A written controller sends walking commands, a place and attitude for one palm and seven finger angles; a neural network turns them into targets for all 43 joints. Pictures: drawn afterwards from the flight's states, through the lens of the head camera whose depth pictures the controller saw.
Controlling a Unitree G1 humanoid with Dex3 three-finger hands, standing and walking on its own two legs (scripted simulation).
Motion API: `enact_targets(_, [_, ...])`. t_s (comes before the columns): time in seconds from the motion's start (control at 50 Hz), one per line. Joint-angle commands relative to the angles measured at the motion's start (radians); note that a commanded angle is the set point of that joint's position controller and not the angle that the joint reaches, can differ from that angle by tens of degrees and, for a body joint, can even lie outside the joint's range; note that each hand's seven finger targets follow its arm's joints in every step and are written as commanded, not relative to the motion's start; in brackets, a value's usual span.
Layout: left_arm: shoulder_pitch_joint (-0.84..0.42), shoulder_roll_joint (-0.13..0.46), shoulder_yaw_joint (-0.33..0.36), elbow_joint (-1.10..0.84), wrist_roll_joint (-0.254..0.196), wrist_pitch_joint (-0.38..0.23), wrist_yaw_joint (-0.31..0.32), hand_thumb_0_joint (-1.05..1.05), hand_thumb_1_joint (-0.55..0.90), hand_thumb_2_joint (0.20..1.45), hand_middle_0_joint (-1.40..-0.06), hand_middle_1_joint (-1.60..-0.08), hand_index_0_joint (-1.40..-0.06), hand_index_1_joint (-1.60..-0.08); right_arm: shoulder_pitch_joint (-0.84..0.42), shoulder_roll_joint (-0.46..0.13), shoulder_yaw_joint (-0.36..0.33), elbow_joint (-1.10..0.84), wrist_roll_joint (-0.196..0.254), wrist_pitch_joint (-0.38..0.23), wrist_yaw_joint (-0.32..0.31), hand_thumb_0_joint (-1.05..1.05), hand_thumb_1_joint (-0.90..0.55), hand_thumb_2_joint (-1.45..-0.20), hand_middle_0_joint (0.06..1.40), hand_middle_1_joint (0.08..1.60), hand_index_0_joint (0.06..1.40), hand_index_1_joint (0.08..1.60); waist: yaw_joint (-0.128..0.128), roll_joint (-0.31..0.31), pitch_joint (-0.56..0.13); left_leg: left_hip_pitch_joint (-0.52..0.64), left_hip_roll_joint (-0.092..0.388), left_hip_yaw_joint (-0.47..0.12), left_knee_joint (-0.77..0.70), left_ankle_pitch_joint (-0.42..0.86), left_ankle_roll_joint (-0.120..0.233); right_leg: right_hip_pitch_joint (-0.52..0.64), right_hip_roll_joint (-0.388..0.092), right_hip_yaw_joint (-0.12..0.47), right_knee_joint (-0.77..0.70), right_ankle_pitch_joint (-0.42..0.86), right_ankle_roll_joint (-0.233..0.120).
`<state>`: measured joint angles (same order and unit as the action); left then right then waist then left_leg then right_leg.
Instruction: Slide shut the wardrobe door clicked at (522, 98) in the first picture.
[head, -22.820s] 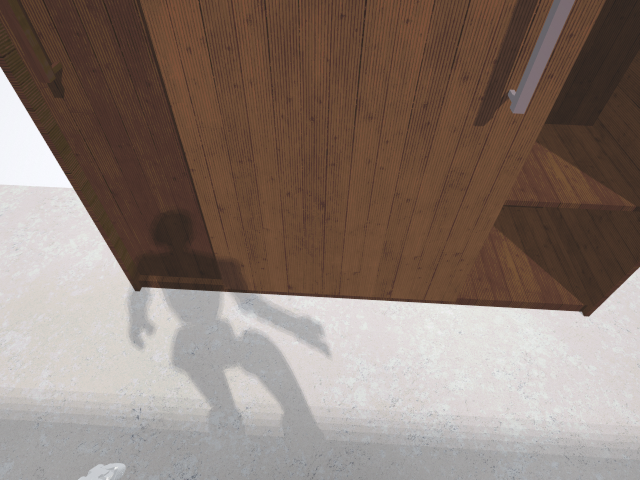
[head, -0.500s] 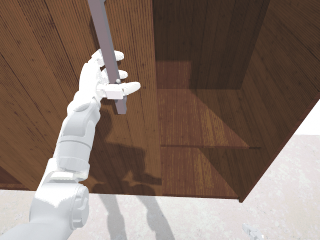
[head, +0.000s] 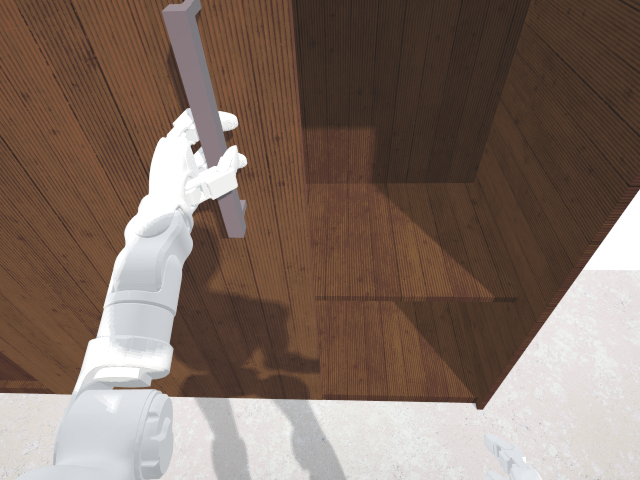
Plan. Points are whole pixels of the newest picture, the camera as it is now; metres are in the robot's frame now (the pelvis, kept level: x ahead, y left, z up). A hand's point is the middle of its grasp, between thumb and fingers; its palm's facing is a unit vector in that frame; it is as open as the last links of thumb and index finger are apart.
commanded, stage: grip the handle and tug to test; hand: left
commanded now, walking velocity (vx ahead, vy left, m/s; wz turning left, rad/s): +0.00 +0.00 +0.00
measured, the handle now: (218, 135) +0.48 +0.14 +0.22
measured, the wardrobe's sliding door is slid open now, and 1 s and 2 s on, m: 0.48 0.48 0.34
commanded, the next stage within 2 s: tug the door sideways, standing still in 0.54 s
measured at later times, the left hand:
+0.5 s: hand (229, 174) +0.41 +0.12 +0.20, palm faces +0.00 -1.00 -0.04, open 6.3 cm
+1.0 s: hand (235, 165) +0.43 +0.11 +0.20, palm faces +0.07 -1.00 -0.05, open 5.7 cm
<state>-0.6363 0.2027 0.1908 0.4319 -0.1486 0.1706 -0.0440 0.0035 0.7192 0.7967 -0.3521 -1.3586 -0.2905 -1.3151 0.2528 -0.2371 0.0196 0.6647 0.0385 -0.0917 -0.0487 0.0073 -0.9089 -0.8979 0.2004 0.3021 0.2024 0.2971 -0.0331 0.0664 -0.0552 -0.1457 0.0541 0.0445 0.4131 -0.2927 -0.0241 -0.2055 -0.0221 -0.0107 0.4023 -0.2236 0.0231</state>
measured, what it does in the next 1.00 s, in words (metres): shifts its weight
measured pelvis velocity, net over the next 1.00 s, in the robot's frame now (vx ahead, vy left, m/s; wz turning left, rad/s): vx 0.08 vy -0.01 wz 0.08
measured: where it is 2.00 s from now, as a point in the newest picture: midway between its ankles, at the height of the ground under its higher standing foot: outside the picture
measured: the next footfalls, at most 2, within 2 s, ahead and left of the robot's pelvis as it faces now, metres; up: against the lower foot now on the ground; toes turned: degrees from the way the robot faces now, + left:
left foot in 1.44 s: +0.09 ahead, +0.09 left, +0.00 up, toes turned +10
right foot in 1.74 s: +0.23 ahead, -0.26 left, +0.00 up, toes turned +2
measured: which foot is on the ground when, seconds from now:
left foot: down 0.00-1.00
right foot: down 0.00-1.00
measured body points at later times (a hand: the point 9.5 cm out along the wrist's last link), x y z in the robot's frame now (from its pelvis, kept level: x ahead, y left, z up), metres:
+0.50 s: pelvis +0.03 +0.00 +0.00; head +0.02 -0.03 +0.45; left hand +0.41 +0.17 +0.21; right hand +0.18 -0.23 -0.10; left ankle -0.05 +0.13 -0.74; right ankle -0.01 -0.14 -0.74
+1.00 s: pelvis +0.08 -0.01 +0.00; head +0.09 -0.04 +0.45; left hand +0.42 +0.17 +0.21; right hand +0.30 -0.21 -0.09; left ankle -0.04 +0.13 -0.72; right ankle -0.01 -0.13 -0.73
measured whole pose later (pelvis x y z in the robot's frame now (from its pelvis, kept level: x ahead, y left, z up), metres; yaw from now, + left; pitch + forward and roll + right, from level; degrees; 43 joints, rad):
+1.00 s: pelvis +0.08 -0.01 +0.00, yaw +4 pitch +4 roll +0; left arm -0.41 0.09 0.05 -0.02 -0.14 0.33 0.02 0.00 0.73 0.84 -0.44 -1.40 -0.35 -1.39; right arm 0.13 -0.23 0.01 0.65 0.03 -0.06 -0.02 0.01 -0.91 -0.90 0.20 0.30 0.20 0.30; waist 0.07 0.08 -0.08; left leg -0.13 0.03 -0.03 0.48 -0.27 0.00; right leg -0.15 -0.05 -0.09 0.46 -0.28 0.01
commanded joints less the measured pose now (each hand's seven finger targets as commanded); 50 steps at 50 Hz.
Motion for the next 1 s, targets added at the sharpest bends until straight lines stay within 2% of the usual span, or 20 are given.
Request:
enact_targets(0.0, [-0.43,0.156,0.027,-0.32,-0.011,-0.068,-0.008,0.0,0.9,0.9,-0.45,-1.4,-0.45,-1.4,-0.095,-0.103,-0.041,-0.146,0.003,-0.044,0.0,0.0,-0.9,-0.9,0.2,0.3,0.2,0.3,0.03,-0.075,-0.334,0.093,-0.054,0.007,0.015,0.538,0.036,0.185,0.04,-0.053,0.024,0.538,-0.037])
enact_targets(0.02, [-0.442,0.156,0.027,-0.353,-0.01,-0.067,-0.006,0.0,0.9,0.9,-0.45,-1.4,-0.45,-1.4,-0.097,-0.102,-0.043,-0.149,0.001,-0.046,0.0,0.0,-0.9,-0.9,0.2,0.3,0.2,0.3,0.03,-0.056,-0.361,0.11,-0.056,0.009,0.021,0.56,0.038,0.192,0.039,-0.051,0.028,0.56,-0.037])
enact_targets(0.14, [-0.373,0.167,0.047,-0.356,-0.014,-0.041,-0.006,0.0,0.9,0.9,-0.45,-1.4,-0.45,-1.4,-0.105,-0.104,-0.042,-0.152,0.0,-0.033,0.001,0.0,-0.9,-0.9,0.2,0.3,0.2,0.3,0.039,-0.083,-0.349,0.097,-0.054,0.012,0.019,0.573,0.038,0.208,0.038,-0.054,0.032,0.585,-0.037])
enact_targets(0.24, [-0.266,0.148,0.042,-0.464,-0.018,-0.033,-0.011,0.0,0.9,0.9,-0.45,-1.4,-0.45,-1.4,-0.126,-0.095,-0.04,-0.181,-0.001,-0.03,0.01,0.0,-0.9,-0.9,0.2,0.3,0.2,0.3,0.057,-0.064,-0.384,0.122,-0.05,0.007,0.027,0.664,0.035,0.233,0.033,-0.057,0.046,0.635,-0.038])
enact_targets(0.36, [-0.103,0.143,0.048,-0.577,-0.028,-0.008,-0.014,0.0,0.9,0.9,-0.45,-1.4,-0.45,-1.4,-0.15,-0.097,-0.037,-0.206,-0.001,-0.02,0.024,0.0,-0.9,-0.9,0.2,0.3,0.2,0.3,0.076,-0.086,-0.368,0.108,-0.046,0.005,0.028,0.703,0.03,0.25,0.032,-0.065,0.053,0.652,-0.041])
enact_targets(0.38, [-0.078,0.119,0.035,-0.603,-0.033,0.0,-0.018,0.0,0.9,0.9,-0.45,-1.4,-0.45,-1.4,-0.162,-0.092,-0.037,-0.213,0.002,-0.021,0.026,0.0,-0.9,-0.9,0.2,0.3,0.2,0.3,0.073,-0.076,-0.366,0.119,-0.046,0.008,0.029,0.705,0.031,0.24,0.034,-0.063,0.051,0.662,-0.037])
enact_targets(0.4, [-0.07,0.14,0.05,-0.625,-0.033,0.007,-0.016,0.0,0.9,0.9,-0.45,-1.4,-0.45,-1.4,-0.164,-0.094,-0.037,-0.214,0.001,-0.02,0.027,0.0,-0.9,-0.9,0.2,0.3,0.2,0.3,0.076,-0.07,-0.364,0.117,-0.045,0.008,0.03,0.71,0.029,0.24,0.033,-0.063,0.05,0.662,-0.037])
enact_targets(0.44, [-0.023,0.122,0.038,-0.657,-0.036,0.025,-0.02,0.0,0.9,0.9,-0.45,-1.4,-0.45,-1.4,-0.17,-0.091,-0.036,-0.219,0.003,-0.02,0.03,0.0,-0.9,-0.9,0.2,0.3,0.2,0.3,0.075,-0.085,-0.362,0.116,-0.043,0.006,0.031,0.716,0.029,0.239,0.034,-0.067,0.054,0.665,-0.036])
enact_targets(0.48, [0.025,0.109,0.031,-0.724,-0.037,0.034,-0.017,0.0,0.9,0.9,-0.45,-1.4,-0.45,-1.4,-0.184,-0.088,-0.036,-0.231,0.001,-0.02,0.034,0.0,-0.9,-0.9,0.2,0.3,0.2,0.3,0.081,-0.043,-0.371,0.124,-0.046,0.008,0.037,0.735,0.028,0.24,0.032,-0.066,0.057,0.675,-0.037])
enact_targets(0.52, [0.072,0.117,0.034,-0.751,-0.04,0.051,-0.019,0.0,0.9,0.9,-0.45,-1.4,-0.45,-1.4,-0.188,-0.09,-0.033,-0.229,0.004,-0.017,0.038,0.0,-0.9,-0.9,0.2,0.3,0.2,0.3,0.081,-0.076,-0.351,0.112,-0.045,0.007,0.039,0.735,0.028,0.237,0.033,-0.069,0.057,0.685,-0.036])
enact_targets(0.58, [0.104,0.107,0.028,-0.78,-0.048,0.072,-0.02,0.0,0.9,0.9,-0.45,-1.4,-0.45,-1.4,-0.206,-0.09,-0.032,-0.231,0.004,-0.015,0.038,0.0,-0.9,-0.9,0.2,0.3,0.2,0.3,0.077,-0.083,-0.326,0.095,-0.051,0.007,0.044,0.693,0.031,0.226,0.032,-0.07,0.058,0.683,-0.035])
enact_targets(0.62, [0.116,0.125,0.043,-0.833,-0.049,0.081,-0.021,0.0,0.9,0.9,-0.45,-1.4,-0.45,-1.4,-0.208,-0.091,-0.032,-0.236,0.004,-0.015,0.037,0.0,-0.9,-0.9,0.2,0.3,0.2,0.3,0.078,-0.087,-0.346,0.099,-0.054,0.005,0.047,0.702,0.033,0.236,0.031,-0.069,0.063,0.696,-0.035])
enact_targets(0.64, [0.08,0.062,-0.022,-0.842,-0.051,0.088,-0.023,0.0,0.9,0.9,-0.45,-1.4,-0.45,-1.4,-0.219,-0.084,-0.029,-0.235,0.006,-0.018,0.037,0.0,-0.9,-0.9,0.2,0.3,0.2,0.3,0.066,-0.063,-0.333,0.111,-0.057,0.007,0.055,0.71,0.033,0.213,0.029,-0.071,0.062,0.699,-0.032])
enact_targets(0.72, [-0.15,0.034,-0.081,-0.732,-0.035,0.123,0.005,0.0,0.9,0.9,-0.45,-1.4,-0.45,-1.4,-0.204,-0.095,-0.033,-0.179,0.005,-0.022,0.022,0.0,-0.9,-0.9,0.2,0.3,0.2,0.3,0.021,-0.087,-0.271,0.132,-0.057,-0.008,0.075,0.681,0.037,0.135,0.035,-0.072,0.051,0.658,-0.029])
enact_targets(0.74, [-0.203,0.025,-0.093,-0.735,-0.028,0.127,0.01,0.0,0.9,0.9,-0.45,-1.4,-0.45,-1.4,-0.197,-0.094,-0.034,-0.17,0.002,-0.023,0.019,0.0,-0.9,-0.9,0.2,0.3,0.2,0.3,0.014,-0.066,-0.29,0.156,-0.057,-0.014,0.083,0.711,0.037,0.123,0.033,-0.07,0.054,0.661,-0.03])
enact_targets(0.78, [-0.228,-0.003,-0.122,-0.724,-0.015,0.131,0.023,0.0,0.9,0.9,-0.45,-1.4,-0.45,-1.4,-0.201,-0.088,-0.034,-0.164,-0.001,-0.022,0.019,0.0,-0.9,-0.9,0.2,0.3,0.2,0.3,0.017,-0.017,-0.304,0.172,-0.06,-0.018,0.097,0.743,0.038,0.12,0.028,-0.071,0.064,0.668,-0.034])
enact_targets(0.84, [-0.261,-0.055,-0.179,-0.708,-0.004,0.121,0.027,0.0,0.9,0.9,-0.45,-1.4,-0.45,-1.4,-0.201,-0.083,-0.036,-0.157,-0.007,-0.017,0.021,0.0,-0.9,-0.9,0.2,0.3,0.2,0.3,0.009,-0.066,-0.341,0.192,-0.059,-0.027,0.111,0.79,0.042,0.127,0.025,-0.078,0.085,0.708,-0.032])
enact_targets(0.86, [-0.278,-0.064,-0.197,-0.709,-0.001,0.112,0.027,0.0,0.9,0.9,-0.45,-1.4,-0.45,-1.4,-0.201,-0.081,-0.036,-0.154,-0.009,-0.012,0.023,0.0,-0.9,-0.9,0.2,0.3,0.2,0.3,0.009,-0.049,-0.335,0.189,-0.061,-0.027,0.112,0.778,0.043,0.13,0.02,-0.077,0.084,0.701,-0.036])
enact_targets(0.92, [-0.33,-0.106,-0.245,-0.718,0.001,0.075,0.021,0.0,0.9,0.9,-0.45,-1.4,-0.45,-1.4,-0.214,-0.068,-0.033,-0.156,-0.011,-0.015,0.026,0.0,-0.9,-0.9,0.2,0.3,0.2,0.3,0.002,-0.083,-0.336,0.203,-0.058,-0.042,0.11,0.775,0.048,0.107,0.021,-0.081,0.089,0.682,-0.033])
enact_targets(0.98, [-0.327,-0.151,-0.301,-0.724,0.007,0.036,0.017,0.0,0.9,0.9,-0.45,-1.4,-0.45,-1.4,-0.209,-0.057,-0.034,-0.153,-0.013,-0.016,0.036,0.0,-0.9,-0.9,0.2,0.3,0.2,0.3,-0.005,-0.043,-0.306,0.222,-0.048,-0.06,0.11,0.799,0.044,0.07,0.021,-0.08,0.081,0.628,-0.035])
